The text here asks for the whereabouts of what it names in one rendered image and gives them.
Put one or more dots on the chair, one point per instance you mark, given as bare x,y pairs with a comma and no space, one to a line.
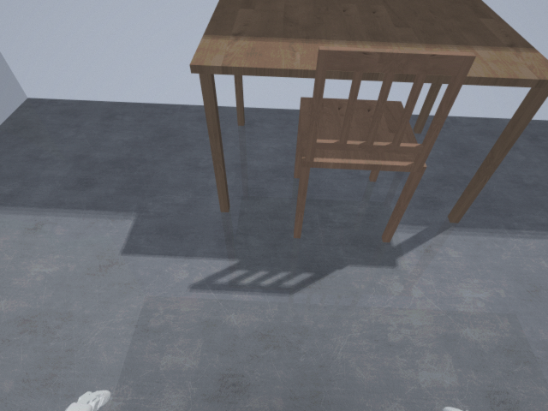
357,134

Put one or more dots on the left robot hand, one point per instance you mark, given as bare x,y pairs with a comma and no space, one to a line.
90,401

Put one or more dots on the table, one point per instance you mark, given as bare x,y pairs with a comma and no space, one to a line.
281,38

